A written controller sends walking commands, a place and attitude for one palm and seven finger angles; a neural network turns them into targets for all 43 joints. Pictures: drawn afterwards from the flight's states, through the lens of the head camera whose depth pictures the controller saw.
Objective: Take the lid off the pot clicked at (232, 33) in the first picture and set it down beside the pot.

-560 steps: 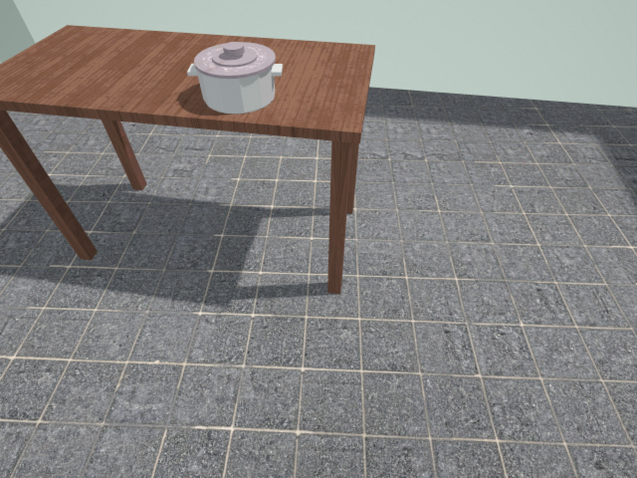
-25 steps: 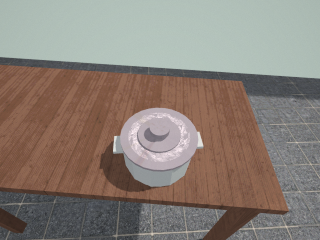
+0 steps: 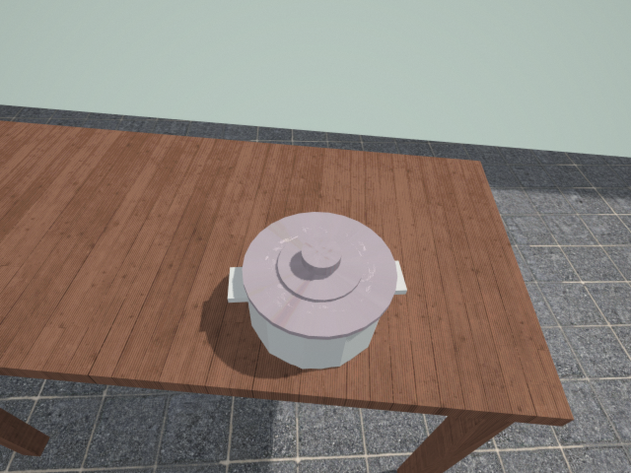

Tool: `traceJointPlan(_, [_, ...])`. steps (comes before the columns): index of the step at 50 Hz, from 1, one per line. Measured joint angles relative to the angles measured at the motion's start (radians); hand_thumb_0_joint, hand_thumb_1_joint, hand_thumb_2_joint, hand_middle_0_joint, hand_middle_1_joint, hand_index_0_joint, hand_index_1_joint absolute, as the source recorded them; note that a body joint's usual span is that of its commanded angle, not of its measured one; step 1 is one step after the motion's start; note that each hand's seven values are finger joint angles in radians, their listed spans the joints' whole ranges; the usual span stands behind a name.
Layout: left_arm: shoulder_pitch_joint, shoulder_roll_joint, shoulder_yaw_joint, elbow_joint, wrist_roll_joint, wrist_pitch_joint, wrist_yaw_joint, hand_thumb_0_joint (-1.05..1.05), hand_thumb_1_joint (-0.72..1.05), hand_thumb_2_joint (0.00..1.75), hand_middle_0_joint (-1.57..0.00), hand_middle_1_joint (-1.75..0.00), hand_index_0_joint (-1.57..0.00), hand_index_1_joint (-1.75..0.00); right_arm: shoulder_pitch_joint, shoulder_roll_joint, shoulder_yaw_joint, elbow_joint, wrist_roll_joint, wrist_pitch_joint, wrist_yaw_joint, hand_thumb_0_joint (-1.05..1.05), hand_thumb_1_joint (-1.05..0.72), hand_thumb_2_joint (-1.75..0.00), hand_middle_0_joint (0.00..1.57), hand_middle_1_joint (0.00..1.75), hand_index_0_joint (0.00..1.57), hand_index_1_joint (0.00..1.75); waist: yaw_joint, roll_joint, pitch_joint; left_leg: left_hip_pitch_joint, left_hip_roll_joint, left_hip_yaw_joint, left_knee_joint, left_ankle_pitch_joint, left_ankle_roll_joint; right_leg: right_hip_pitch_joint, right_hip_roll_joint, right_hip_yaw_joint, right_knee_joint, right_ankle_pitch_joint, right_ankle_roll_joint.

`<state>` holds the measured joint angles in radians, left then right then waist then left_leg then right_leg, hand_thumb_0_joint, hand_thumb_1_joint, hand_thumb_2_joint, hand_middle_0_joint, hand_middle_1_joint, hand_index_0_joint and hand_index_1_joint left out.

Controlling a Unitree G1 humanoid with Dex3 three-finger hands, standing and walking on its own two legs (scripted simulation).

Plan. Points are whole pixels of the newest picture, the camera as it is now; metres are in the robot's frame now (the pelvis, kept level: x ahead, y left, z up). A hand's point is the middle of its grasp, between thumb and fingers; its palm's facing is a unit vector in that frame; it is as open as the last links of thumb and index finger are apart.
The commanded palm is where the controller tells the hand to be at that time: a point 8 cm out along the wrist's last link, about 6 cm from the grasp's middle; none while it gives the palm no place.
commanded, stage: look again from close up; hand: left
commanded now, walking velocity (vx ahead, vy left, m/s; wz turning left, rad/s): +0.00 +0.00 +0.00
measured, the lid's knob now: (321, 255) +0.37 +0.02 +0.09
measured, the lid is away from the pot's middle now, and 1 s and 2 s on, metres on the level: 0.00 0.00 0.00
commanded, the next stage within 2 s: shuffle to correct the standing spot in 1.12 s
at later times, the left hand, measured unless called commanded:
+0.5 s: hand out of the picture -0.03 +0.15 -0.19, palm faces +0.05 -0.99 -0.11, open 7.4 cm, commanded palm none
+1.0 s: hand out of the picture -0.04 +0.16 -0.19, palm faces +0.05 -0.99 -0.11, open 7.4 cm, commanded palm none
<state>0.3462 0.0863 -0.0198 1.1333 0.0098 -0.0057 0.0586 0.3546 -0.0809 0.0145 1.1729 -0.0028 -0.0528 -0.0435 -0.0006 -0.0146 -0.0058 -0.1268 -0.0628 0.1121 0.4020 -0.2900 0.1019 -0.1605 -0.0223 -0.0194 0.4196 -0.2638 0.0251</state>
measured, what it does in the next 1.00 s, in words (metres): stands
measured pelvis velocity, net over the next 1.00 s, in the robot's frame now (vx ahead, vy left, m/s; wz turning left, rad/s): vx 0.00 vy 0.03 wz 0.00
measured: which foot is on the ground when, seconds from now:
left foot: down 0.00-1.00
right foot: down 0.00-1.00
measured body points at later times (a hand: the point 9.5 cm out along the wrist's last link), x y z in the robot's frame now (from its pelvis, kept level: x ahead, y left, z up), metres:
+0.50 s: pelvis +0.00 +0.02 +0.00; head +0.01 +0.04 +0.45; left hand -0.03 +0.20 -0.17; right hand -0.04 -0.18 -0.16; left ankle -0.04 +0.04 -0.74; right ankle -0.03 -0.14 -0.74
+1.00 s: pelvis +0.00 +0.03 +0.00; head +0.01 +0.04 +0.45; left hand -0.04 +0.21 -0.17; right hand -0.05 -0.17 -0.16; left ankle -0.04 +0.04 -0.74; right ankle -0.03 -0.14 -0.74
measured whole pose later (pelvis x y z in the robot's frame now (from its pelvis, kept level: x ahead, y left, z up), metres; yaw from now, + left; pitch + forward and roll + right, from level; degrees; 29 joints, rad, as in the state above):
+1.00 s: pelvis +0.00 +0.03 +0.00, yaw +0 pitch +1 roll -1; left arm 0.35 0.08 -0.02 1.15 0.01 0.00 0.07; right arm 0.39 -0.06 0.02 1.18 0.00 -0.06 -0.05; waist 0.00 -0.03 0.00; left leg -0.11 -0.11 0.12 0.37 -0.28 0.14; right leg -0.16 -0.07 -0.01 0.43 -0.28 0.06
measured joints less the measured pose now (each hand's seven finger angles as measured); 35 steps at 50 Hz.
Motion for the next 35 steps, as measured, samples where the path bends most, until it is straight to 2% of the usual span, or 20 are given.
traceJointPlan(35, [0.001,-0.001,0.004,0.006,-0.002,0.008,0.005,0.00,0.91,0.90,-0.20,-0.30,-0.20,-0.30,0.022,0.014,0.002,-0.001,0.001,-0.003,-0.007,0.00,-0.91,-0.90,0.20,0.30,0.20,0.30,-0.001,-0.013,0.003,0.008,-0.040,0.006,-0.025,0.007,0.036,-0.006,-0.038,0.010,0.008,-0.008,0.031])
